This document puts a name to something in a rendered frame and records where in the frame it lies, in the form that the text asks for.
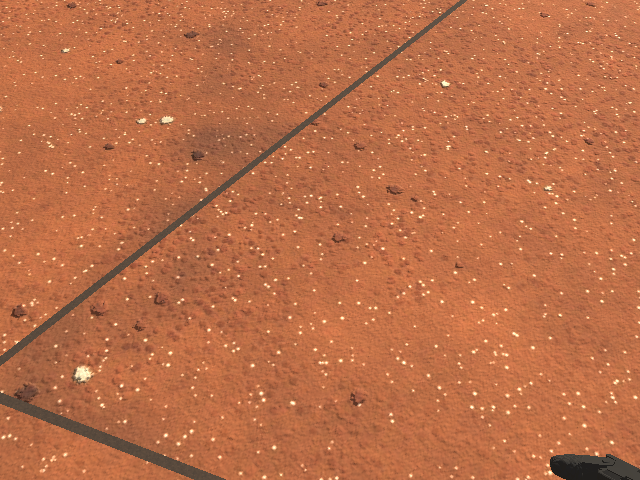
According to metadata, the right robot hand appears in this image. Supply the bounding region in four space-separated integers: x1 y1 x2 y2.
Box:
550 454 640 480

